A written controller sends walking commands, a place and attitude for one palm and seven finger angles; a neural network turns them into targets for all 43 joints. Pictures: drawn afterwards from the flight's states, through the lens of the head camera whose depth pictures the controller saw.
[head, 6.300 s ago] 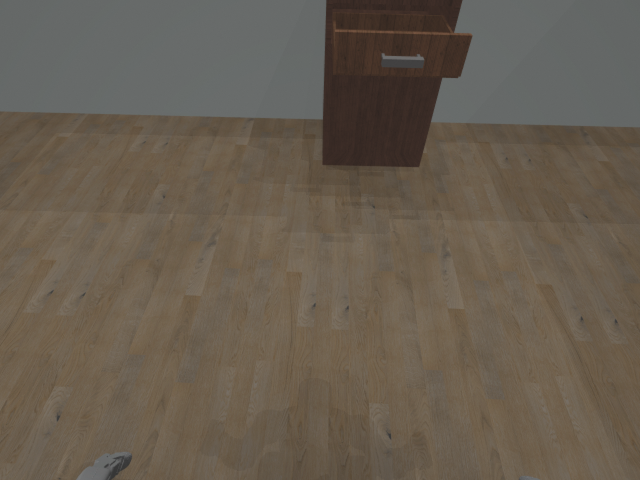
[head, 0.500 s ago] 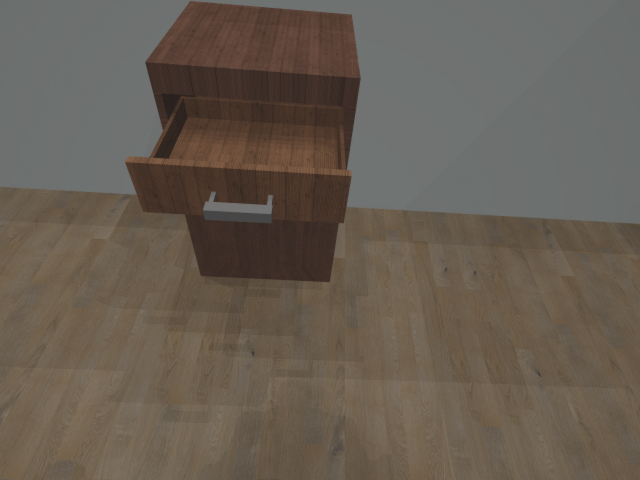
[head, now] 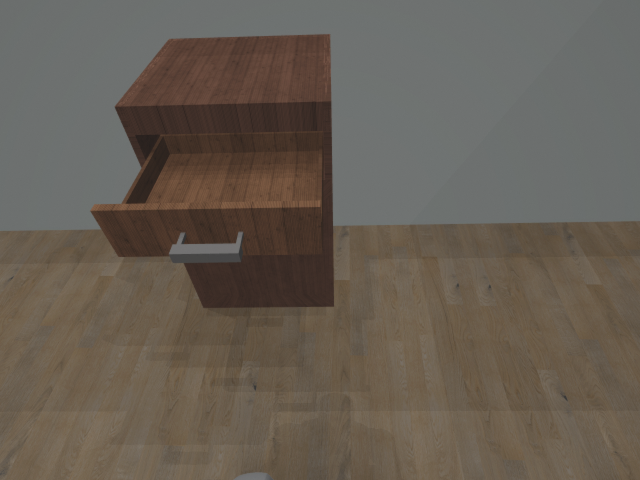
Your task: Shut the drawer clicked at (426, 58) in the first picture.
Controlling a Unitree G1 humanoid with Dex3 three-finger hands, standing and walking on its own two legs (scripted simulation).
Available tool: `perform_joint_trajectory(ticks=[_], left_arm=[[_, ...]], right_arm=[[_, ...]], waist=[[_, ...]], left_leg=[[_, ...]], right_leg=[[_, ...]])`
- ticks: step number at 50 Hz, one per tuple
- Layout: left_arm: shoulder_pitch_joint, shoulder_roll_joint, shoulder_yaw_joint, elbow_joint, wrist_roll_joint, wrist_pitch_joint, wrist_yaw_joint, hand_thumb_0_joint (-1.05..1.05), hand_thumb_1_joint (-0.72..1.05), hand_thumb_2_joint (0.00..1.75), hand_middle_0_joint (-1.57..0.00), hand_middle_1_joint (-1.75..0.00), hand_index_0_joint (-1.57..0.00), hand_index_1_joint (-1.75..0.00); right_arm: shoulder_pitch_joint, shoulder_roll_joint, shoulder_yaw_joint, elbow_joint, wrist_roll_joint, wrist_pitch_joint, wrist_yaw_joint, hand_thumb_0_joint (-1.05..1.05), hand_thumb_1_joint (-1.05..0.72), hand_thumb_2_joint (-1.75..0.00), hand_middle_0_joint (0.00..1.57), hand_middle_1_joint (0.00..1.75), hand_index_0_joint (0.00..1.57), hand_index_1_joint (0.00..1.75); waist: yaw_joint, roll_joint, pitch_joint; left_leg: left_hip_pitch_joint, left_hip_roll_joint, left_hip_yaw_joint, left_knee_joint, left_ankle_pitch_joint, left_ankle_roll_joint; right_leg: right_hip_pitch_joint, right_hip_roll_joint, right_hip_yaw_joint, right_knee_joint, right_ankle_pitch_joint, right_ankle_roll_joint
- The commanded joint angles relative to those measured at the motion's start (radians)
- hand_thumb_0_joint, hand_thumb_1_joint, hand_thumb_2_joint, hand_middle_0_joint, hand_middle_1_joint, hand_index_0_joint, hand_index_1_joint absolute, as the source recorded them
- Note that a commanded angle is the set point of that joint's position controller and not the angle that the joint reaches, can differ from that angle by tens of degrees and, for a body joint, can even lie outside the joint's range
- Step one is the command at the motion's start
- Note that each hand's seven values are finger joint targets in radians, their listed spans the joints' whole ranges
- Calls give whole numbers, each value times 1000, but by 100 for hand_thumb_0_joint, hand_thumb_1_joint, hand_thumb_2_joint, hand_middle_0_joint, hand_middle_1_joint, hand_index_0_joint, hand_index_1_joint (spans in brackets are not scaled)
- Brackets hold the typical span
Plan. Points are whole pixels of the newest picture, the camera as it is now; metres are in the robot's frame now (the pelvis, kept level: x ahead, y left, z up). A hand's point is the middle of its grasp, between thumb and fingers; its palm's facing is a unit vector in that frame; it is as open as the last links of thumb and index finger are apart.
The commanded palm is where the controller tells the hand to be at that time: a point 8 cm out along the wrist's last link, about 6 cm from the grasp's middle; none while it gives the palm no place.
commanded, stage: take the last steps up to it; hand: left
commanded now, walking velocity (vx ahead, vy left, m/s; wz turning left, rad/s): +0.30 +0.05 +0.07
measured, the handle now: (209, 244) +0.57 +0.25 -0.09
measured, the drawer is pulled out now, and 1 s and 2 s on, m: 0.28 0.28 0.28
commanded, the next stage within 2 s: come to a stop and stand still in 0.60 s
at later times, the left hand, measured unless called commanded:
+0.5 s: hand out of the picture +0.10 +0.24 -0.19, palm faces +0.10 -0.98 -0.16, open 7.4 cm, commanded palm none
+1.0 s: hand (218, 366) +0.34 +0.20 -0.16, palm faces +0.02 -0.97 -0.25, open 7.2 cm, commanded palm none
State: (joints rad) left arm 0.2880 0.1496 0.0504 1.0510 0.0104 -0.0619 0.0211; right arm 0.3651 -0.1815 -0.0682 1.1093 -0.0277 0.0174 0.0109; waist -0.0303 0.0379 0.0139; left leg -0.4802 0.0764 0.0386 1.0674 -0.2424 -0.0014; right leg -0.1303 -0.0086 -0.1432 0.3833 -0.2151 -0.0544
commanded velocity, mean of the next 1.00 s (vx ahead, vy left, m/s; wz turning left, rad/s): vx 0.09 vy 0.04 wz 0.00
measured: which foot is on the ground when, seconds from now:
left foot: up 0.00-0.32, down 0.34-0.80, up 0.82-1.00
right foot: down 0.00-0.34, up 0.36-0.76, down 0.78-1.00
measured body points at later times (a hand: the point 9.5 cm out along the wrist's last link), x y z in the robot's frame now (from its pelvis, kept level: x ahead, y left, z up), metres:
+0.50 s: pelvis +0.16 +0.08 -0.01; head +0.18 +0.09 +0.44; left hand +0.10 +0.29 -0.17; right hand +0.26 -0.14 -0.15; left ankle +0.18 +0.17 -0.75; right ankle +0.10 -0.05 -0.66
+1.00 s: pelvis +0.24 +0.03 -0.01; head +0.27 -0.01 +0.44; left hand +0.34 +0.25 -0.14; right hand +0.22 -0.18 -0.19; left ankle +0.20 +0.18 -0.69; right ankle +0.30 -0.05 -0.75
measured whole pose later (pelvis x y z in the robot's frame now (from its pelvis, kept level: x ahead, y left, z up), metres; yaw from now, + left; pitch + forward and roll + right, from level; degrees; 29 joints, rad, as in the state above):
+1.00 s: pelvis +0.24 +0.03 -0.01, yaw +0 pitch -2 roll +3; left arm 0.10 0.12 0.03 1.02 0.01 -0.02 0.04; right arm 0.27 -0.15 -0.04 1.10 0.00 0.05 -0.03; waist -0.03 0.03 0.10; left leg -0.32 0.02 0.03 0.91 -0.51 -0.05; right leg -0.30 -0.05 -0.12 0.51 -0.18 -0.07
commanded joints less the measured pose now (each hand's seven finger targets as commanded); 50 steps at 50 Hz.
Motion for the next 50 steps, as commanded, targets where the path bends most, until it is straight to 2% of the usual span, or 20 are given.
perform_joint_trajectory(ticks=[1,7,12,14,15,16,17,18,19,22,25,33,37,38,39,40,41,42,46,50], left_arm=[[114,91,3,5,5,-24,-1,0,90,90,-20,-30,-20,-30],[183,111,6,41,14,-33,1,0,90,90,-20,-30,-20,-30],[207,128,12,68,20,-22,3,0,90,90,-20,-30,-20,-30],[204,132,16,76,16,-13,2,0,90,90,-20,-30,-20,-30],[192,130,15,77,15,-9,1,0,90,90,-20,-30,-20,-30],[190,108,10,72,10,-8,-2,0,90,90,-20,-30,-20,-30],[231,55,2,57,-1,-6,-8,0,90,90,-20,-30,-20,-30],[186,46,-6,25,3,-9,-7,0,90,90,-20,-30,-20,-30],[138,64,4,11,7,-6,-3,0,90,90,-20,-30,-20,-30],[83,42,12,30,10,13,-12,0,90,90,-20,-30,-20,-30],[125,19,10,37,12,38,-16,0,90,90,-20,-30,-20,-30],[-46,45,10,-59,15,57,-23,0,90,90,-20,-30,-20,-30],[-13,48,4,-46,17,40,-15,0,90,90,-20,-30,-20,-30],[38,74,6,-26,16,30,-8,0,90,90,-20,-30,-20,-30],[87,141,11,-6,17,16,4,0,90,90,-20,-30,-20,-30],[83,202,14,-3,10,12,10,0,90,90,-20,-30,-20,-30],[66,214,8,-12,5,19,10,0,90,90,-20,-30,-20,-30],[24,207,14,-16,4,19,17,0,90,90,-20,-30,-20,-30],[-66,181,17,-38,8,43,35,0,90,90,-20,-30,-20,-30],[-96,183,32,-59,12,58,32,0,90,90,-20,-30,-20,-30]], right_arm=[[-19,-14,-5,-60,-2,-19,7,0,-90,-90,20,30,20,30],[-193,-27,0,-129,2,-32,21,0,-90,-90,20,30,20,30],[-277,-12,13,-167,7,-50,26,0,-90,-90,20,30,20,30],[-233,-23,12,-152,6,-59,19,0,-90,-90,20,30,20,30],[-148,-43,7,-124,2,-66,11,0,-90,-90,20,30,20,30],[-16,-93,-3,-85,-2,-74,0,0,-90,-90,20,30,20,30],[93,-200,-27,-65,-12,-82,-15,0,-90,-90,20,30,20,30],[164,-241,-33,-51,4,-73,-24,0,-90,-90,20,30,20,30],[128,-225,-28,-57,9,-67,-28,0,-90,-90,20,30,20,30],[-38,-99,8,-88,9,-87,-36,0,-90,-90,20,30,20,30],[-65,-62,20,-86,16,-97,-39,0,-90,-90,20,30,20,30],[-41,-100,3,-81,-1,-78,-34,0,-90,-90,20,30,20,30],[-40,-98,11,-58,0,-60,-38,0,-90,-90,20,30,20,30],[-33,-75,20,-50,7,-61,-38,0,-90,-90,20,30,20,30],[-8,-38,28,-51,17,-63,-37,0,-90,-90,20,30,20,30],[28,-16,31,-53,26,-49,-36,0,-90,-90,20,30,20,30],[47,-28,22,-44,28,-33,-44,0,-90,-90,20,30,20,30],[43,-21,21,-35,31,-16,-47,0,-90,-90,20,30,20,30],[-3,-20,19,-22,30,16,-48,0,-90,-90,20,30,20,30],[-6,-25,1,-36,21,44,-34,0,-90,-90,20,30,20,30]], waist=[[26,-123,113],[60,-130,132],[79,-165,138],[56,-153,99],[14,-125,68],[-39,-30,-18],[-62,189,-143],[-80,244,-180],[-67,118,-117],[3,46,14],[52,63,24],[32,87,84],[58,36,49],[83,-21,17],[85,-146,-67],[56,-255,-88],[48,-182,-97],[44,-257,-113],[43,-120,-77],[39,-143,-56]], left_leg=[[-139,43,-20,-30,80,-24],[-179,54,3,-222,73,-24],[-17,15,43,-409,11,7],[114,-25,84,-497,21,19],[278,-47,96,-558,58,26],[478,-13,55,-613,89,42],[697,236,-249,-642,180,126],[742,363,-411,-735,325,201],[663,369,-352,-739,349,224],[404,268,-164,-793,442,163],[314,205,-54,-834,466,149],[311,214,-43,-844,287,188],[303,161,-7,-684,361,127],[277,107,28,-600,314,73],[184,41,58,-497,141,16],[151,-24,76,-416,-219,-27],[197,-27,33,-340,-359,-29],[197,-17,11,-257,-373,-34],[155,-27,-40,-135,-305,-41],[141,-45,-37,-67,-216,-54]], right_leg=[[-19,-266,206,-282,-14,-62],[74,-292,192,-254,77,-98],[50,-303,162,-173,204,-85],[42,-277,128,-82,269,-64],[-34,-245,97,35,299,-42],[-102,-188,53,240,288,-14],[-315,-69,-22,511,-50,37],[-444,-20,38,736,-372,43],[-473,-64,93,822,-354,24],[-431,-127,130,849,-171,49],[-366,-116,112,775,-91,65],[-322,-101,78,391,-60,66],[-123,-42,37,158,39,58],[-12,-68,72,46,198,65],[142,-198,241,56,563,30],[159,-364,352,28,876,-61],[103,-407,320,22,985,-124],[76,-388,335,20,1003,-149],[9,-354,274,4,816,-160],[-81,-319,248,-64,505,-131]])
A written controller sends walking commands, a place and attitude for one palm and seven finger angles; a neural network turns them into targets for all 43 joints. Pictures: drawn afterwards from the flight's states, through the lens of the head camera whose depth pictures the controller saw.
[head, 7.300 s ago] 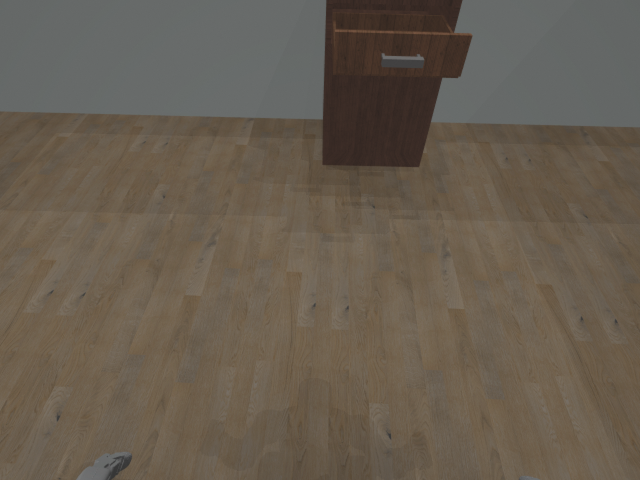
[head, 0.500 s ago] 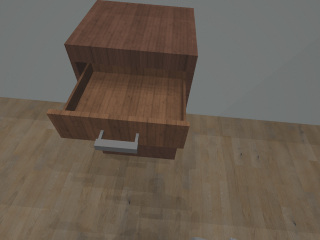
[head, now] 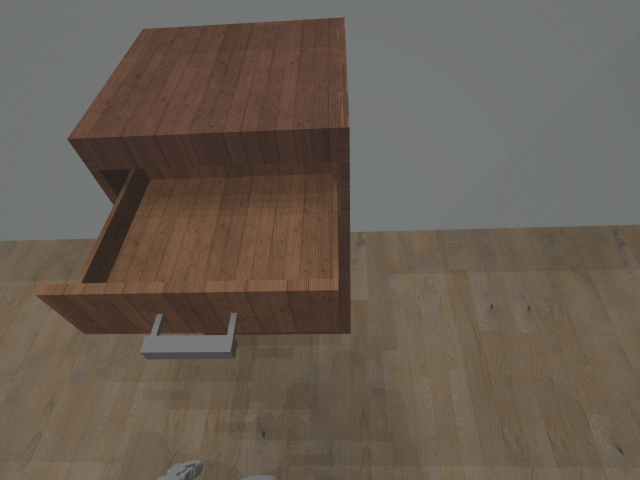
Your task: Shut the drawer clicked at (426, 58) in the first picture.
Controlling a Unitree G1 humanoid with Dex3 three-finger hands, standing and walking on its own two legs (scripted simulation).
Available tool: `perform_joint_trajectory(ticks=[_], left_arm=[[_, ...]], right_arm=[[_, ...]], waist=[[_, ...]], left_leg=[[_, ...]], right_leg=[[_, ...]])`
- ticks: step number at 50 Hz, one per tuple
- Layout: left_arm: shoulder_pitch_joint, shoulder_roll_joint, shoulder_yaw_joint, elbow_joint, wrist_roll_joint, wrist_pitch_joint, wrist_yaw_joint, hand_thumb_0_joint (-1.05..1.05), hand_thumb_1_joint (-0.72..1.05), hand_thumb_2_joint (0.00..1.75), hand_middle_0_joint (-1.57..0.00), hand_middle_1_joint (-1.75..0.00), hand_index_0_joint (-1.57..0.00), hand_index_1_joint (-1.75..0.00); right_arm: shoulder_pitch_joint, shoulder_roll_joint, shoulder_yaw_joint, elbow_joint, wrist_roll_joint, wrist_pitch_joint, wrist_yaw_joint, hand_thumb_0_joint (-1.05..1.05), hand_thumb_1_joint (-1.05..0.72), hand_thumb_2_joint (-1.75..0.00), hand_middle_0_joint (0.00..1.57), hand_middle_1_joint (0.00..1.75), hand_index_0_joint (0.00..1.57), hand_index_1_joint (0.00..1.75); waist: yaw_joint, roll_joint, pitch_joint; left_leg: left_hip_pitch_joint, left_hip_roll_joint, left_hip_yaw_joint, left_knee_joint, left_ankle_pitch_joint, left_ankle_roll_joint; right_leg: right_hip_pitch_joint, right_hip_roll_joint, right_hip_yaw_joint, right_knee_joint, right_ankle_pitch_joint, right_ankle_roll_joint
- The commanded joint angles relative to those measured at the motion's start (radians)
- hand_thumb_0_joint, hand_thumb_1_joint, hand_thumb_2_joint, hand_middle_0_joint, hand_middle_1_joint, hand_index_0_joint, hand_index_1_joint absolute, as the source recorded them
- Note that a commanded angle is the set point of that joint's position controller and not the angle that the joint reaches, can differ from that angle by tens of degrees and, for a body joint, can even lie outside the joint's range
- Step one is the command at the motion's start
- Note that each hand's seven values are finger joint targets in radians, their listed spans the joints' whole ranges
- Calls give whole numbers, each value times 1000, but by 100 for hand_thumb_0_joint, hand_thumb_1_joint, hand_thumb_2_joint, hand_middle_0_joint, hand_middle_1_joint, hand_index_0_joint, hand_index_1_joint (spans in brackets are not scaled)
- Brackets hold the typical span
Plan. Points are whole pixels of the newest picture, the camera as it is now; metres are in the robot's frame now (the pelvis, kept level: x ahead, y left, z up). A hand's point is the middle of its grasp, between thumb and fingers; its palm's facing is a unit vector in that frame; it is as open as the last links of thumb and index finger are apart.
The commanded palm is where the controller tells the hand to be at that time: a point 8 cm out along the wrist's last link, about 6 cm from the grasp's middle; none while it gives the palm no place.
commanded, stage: come to a stop and stand still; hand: left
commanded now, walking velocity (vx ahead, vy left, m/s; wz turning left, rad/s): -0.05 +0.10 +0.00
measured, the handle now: (193, 333) +0.34 +0.22 -0.09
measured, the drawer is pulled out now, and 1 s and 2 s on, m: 0.28 0.28 0.28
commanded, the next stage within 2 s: none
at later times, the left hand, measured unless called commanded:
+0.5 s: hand out of the picture -0.06 +0.23 -0.18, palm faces +0.05 -0.98 -0.17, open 7.4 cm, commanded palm none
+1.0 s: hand out of the picture +0.02 +0.19 -0.18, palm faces -0.01 -0.98 -0.22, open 7.3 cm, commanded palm none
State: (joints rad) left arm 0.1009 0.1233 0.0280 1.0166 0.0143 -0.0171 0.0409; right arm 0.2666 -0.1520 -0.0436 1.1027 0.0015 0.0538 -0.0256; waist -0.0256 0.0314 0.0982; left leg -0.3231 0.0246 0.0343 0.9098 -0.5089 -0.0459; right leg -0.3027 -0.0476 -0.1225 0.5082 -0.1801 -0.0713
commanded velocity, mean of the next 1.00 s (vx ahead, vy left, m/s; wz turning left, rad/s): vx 0.05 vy -0.04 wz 0.00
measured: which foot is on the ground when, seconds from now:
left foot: up 0.00-0.24, down 0.26-1.00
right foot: down 0.00-0.28, up 0.30-0.62, down 0.64-1.00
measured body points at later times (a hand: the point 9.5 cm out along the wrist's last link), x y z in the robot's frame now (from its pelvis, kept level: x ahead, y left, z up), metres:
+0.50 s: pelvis -0.04 +0.05 +0.01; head -0.03 +0.07 +0.46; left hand -0.06 +0.28 -0.16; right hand -0.06 -0.16 -0.14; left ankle -0.07 +0.16 -0.74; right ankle -0.07 -0.07 -0.69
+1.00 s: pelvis -0.02 +0.01 -0.01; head -0.01 +0.02 +0.44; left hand +0.02 +0.24 -0.16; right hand +0.03 -0.23 -0.16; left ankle -0.05 +0.13 -0.74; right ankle -0.07 -0.06 -0.74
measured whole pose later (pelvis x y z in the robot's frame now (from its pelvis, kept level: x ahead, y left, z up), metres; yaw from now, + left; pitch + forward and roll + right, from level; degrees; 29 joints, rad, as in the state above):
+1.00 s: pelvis -0.02 +0.01 -0.01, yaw -1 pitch -1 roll +0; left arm 0.26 0.17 0.00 1.04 0.01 -0.02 0.06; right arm 0.17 -0.17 -0.02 1.07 -0.01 0.01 -0.03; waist -0.01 -0.01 0.04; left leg -0.19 0.03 0.04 0.56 -0.35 -0.01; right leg -0.14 0.05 -0.07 0.52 -0.36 -0.06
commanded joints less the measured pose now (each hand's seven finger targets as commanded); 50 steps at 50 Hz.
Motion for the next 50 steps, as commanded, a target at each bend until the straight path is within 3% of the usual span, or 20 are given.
perform_joint_trajectory(ticks=[1,8,11,12,13,14,15,19,25,28,29,30,31,34,35,36,38,41,47,50], left_arm=[[84,213,55,-32,9,17,12,0,90,90,-20,-30,-20,-30],[85,229,66,-44,24,30,6,0,90,90,-20,-30,-20,-30],[71,205,55,-24,13,38,2,0,90,90,-20,-30,-20,-30],[78,170,43,-22,4,42,-2,0,90,90,-20,-30,-20,-30],[103,112,31,-23,-8,45,-8,0,90,90,-20,-30,-20,-30],[94,89,27,-23,-9,46,-11,0,90,90,-20,-30,-20,-30],[110,102,31,-19,1,45,-20,0,90,90,-20,-30,-20,-30],[196,111,39,43,15,41,-34,0,90,90,-20,-30,-20,-30],[140,89,16,37,4,21,-31,0,90,90,-20,-30,-20,-30],[186,59,8,59,-6,16,-25,0,90,90,-20,-30,-20,-30],[229,58,8,78,-6,11,-23,0,90,90,-20,-30,-20,-30],[261,218,-15,28,-6,3,-18,0,90,90,-20,-30,-20,-30],[333,133,-12,39,3,6,-17,0,90,90,-20,-30,-20,-30],[290,155,-17,28,8,-16,-3,0,90,90,-20,-30,-20,-30],[288,168,-13,27,3,-33,6,0,90,90,-20,-30,-20,-30],[287,150,-10,29,-1,-39,13,0,90,90,-20,-30,-20,-30],[293,143,-4,21,2,-36,21,0,90,90,-20,-30,-20,-30],[262,158,-6,-1,5,-29,24,0,90,90,-20,-30,-20,-30],[212,134,-14,-31,-2,-11,23,0,90,90,-20,-30,-20,-30],[231,157,-11,-21,-3,-13,21,0,90,90,-20,-30,-20,-30]], right_arm=[[89,-59,-27,-36,-12,11,6,0,-90,-90,20,30,20,30],[68,-57,-18,-72,-12,-16,19,0,-90,-90,20,30,20,30],[192,-37,-5,-23,-14,-33,13,0,-90,-90,20,30,20,30],[208,-60,-3,-19,-18,-41,8,0,-90,-90,20,30,20,30],[174,-108,-10,-35,-31,-49,3,0,-90,-90,20,30,20,30],[93,-150,-11,-70,-36,-49,-3,0,-90,-90,20,30,20,30],[3,-153,-4,-98,-36,-52,-5,0,-90,-90,20,30,20,30],[6,-124,6,-78,-23,-73,-20,0,-90,-90,20,30,20,30],[151,-107,4,-11,-27,-85,-32,0,-90,-90,20,30,20,30],[146,-121,-2,7,-27,-76,-34,0,-90,-90,20,30,20,30],[137,-121,-3,10,-20,-74,-33,0,-90,-90,20,30,20,30],[2,-149,-15,-72,-38,-54,-16,0,-90,-90,20,30,20,30],[-57,-113,-15,-102,-24,-76,-11,0,-90,-90,20,30,20,30],[37,-27,5,-77,-12,-72,-2,0,-90,-90,20,30,20,30],[53,-24,16,-70,-20,-68,-1,0,-90,-90,20,30,20,30],[44,-44,14,-68,-20,-67,-1,0,-90,-90,20,30,20,30],[10,-61,6,-77,-11,-61,-5,0,-90,-90,20,30,20,30],[-18,-45,14,-76,-8,-55,-3,0,-90,-90,20,30,20,30],[-5,-87,15,-48,-13,-57,-3,0,-90,-90,20,30,20,30],[-36,-93,20,-46,-10,-57,-8,0,-90,-90,20,30,20,30]], waist=[[35,-160,-128],[53,-213,-140],[-5,-182,-138],[-11,-87,-116],[5,130,-61],[18,235,30],[51,189,55],[57,102,51],[-17,120,-21],[-2,134,-81],[15,118,-101],[36,43,-60],[87,18,-34],[12,-100,-119],[15,-268,-166],[21,-310,-171],[26,-242,-152],[16,-125,-112],[4,-48,-58],[18,22,-55]], left_leg=[[-24,5,-34,104,69,-10],[55,-4,-1,-206,58,15],[291,-36,45,-515,195,30],[293,11,-28,-606,157,42],[165,154,-242,-747,-55,88],[-22,280,-380,-872,-207,140],[-136,306,-397,-903,-214,179],[60,190,-205,-797,91,152],[310,237,-193,-661,630,210],[303,225,-180,-572,788,205],[282,202,-157,-535,761,181],[84,83,-72,-544,349,146],[20,89,-70,-486,141,88],[74,1,-19,-340,239,51],[30,-5,-4,-289,217,50],[-22,-4,-13,-250,150,48],[-65,13,-27,-180,84,46],[-21,7,5,-214,110,43],[190,67,-46,-411,443,77],[193,69,-56,-412,559,81]], right_leg=[[66,-274,232,-212,363,-105],[51,-232,302,-309,-186,-82],[-82,-151,240,-279,-356,4],[-125,-97,201,-190,-372,41],[-151,-11,143,-47,-317,77],[-123,32,81,110,-198,87],[-57,23,114,228,-169,80],[-184,46,141,428,-120,93],[-189,12,105,242,-229,103],[-34,27,85,46,-219,87],[40,30,72,-51,-110,87],[94,50,65,38,-142,26],[33,-4,182,-63,-130,19],[69,-120,329,-176,-21,-18],[187,-128,348,-157,252,-15],[263,-147,329,-125,471,-22],[301,-177,310,-85,715,-34],[275,-166,262,-57,831,-48],[85,-71,198,-104,293,36],[133,-69,198,-103,366,54]])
